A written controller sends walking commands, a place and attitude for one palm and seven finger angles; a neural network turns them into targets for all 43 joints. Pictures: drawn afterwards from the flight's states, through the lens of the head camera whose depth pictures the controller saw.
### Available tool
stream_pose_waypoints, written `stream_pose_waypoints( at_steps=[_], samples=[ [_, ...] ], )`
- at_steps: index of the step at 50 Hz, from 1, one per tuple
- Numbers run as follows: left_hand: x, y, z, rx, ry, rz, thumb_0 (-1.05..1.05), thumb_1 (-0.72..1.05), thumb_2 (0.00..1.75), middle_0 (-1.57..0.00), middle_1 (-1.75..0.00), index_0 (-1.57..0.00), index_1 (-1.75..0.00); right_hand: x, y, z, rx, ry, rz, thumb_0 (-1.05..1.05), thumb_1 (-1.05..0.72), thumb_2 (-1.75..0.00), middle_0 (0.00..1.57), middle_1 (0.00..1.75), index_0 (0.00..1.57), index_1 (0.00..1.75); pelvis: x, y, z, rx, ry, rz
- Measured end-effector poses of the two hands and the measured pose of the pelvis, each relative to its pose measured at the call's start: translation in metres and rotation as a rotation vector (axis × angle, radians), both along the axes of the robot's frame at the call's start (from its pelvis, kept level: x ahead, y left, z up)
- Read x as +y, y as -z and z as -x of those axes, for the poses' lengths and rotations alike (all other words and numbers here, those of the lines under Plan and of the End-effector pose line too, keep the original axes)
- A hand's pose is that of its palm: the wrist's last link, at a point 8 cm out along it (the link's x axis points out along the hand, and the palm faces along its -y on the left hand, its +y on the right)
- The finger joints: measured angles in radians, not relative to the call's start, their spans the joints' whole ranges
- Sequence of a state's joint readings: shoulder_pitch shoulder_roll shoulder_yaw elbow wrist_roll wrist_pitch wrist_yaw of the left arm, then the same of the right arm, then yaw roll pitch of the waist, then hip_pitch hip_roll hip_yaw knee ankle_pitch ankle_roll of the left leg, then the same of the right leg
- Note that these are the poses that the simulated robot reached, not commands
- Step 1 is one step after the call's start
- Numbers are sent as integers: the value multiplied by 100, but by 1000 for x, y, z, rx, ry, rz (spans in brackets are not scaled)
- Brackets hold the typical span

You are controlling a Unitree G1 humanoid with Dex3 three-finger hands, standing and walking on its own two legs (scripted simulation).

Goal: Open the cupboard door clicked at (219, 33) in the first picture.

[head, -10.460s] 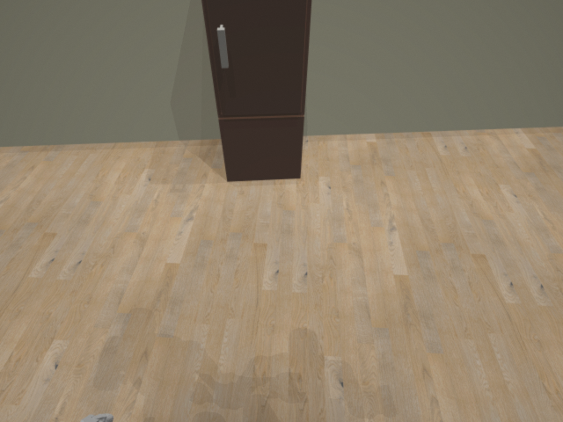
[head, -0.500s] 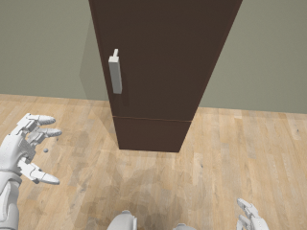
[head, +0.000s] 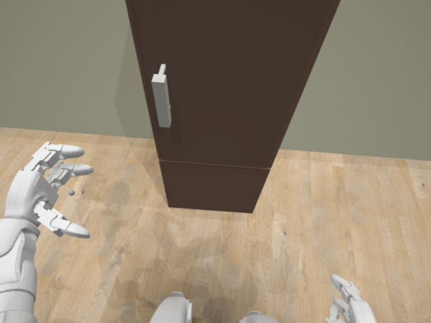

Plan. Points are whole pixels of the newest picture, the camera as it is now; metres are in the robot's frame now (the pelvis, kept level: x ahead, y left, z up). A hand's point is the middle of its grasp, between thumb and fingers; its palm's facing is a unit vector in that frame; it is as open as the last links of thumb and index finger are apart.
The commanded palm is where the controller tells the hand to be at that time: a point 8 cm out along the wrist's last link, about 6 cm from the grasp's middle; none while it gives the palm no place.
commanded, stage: move the hooked fingers beside the handle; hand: left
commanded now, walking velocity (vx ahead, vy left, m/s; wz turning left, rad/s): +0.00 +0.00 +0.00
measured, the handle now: (164, 96) +0.60 +0.16 +0.04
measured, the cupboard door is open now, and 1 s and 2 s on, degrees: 0 0 0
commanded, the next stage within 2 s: none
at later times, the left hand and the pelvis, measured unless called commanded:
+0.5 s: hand (98, 156) +0.39 +0.25 +0.06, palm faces -0.01 -1.00 -0.02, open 14.0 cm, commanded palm +0.38 +0.29 +0.05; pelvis +0.00 +0.01 +0.00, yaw -2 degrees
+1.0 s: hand (121, 124) +0.48 +0.23 +0.05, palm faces +0.00 -1.00 -0.02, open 14.0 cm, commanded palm +0.47 +0.27 +0.05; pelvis +0.00 +0.01 -0.02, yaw -3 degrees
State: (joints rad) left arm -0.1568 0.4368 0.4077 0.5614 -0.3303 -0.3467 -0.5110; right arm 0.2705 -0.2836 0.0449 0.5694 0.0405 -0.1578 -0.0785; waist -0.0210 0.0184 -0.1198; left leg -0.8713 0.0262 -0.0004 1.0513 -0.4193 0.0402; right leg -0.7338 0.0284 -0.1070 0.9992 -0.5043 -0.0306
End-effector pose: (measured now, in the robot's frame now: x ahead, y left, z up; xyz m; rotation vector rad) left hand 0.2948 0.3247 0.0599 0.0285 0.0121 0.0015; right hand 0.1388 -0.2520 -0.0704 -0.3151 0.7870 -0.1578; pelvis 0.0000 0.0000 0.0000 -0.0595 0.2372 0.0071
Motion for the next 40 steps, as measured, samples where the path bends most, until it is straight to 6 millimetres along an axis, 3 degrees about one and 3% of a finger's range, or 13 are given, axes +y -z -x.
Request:
stream_pose_waypoints(
  at_steps=[19,29,40],
  samples=[
    [-16,-1,-62,-7,14,5,-2,-50,30,-30,-120,-30,-120,-6,13,54,177,110,0,1,-90,-90,20,30,20,30,7,1,-2,33,25,-3],
    [-26,1,-92,-9,14,9,-2,-50,30,-30,-120,-30,-120,-3,20,70,249,136,0,1,-90,-90,20,30,20,30,11,3,-1,50,28,-1],
    [-37,4,-136,-6,6,11,-2,-50,30,-30,-120,-30,-120,-6,30,92,344,169,8,0,-90,-90,20,30,20,30,10,12,2,90,35,3]
  ],
)
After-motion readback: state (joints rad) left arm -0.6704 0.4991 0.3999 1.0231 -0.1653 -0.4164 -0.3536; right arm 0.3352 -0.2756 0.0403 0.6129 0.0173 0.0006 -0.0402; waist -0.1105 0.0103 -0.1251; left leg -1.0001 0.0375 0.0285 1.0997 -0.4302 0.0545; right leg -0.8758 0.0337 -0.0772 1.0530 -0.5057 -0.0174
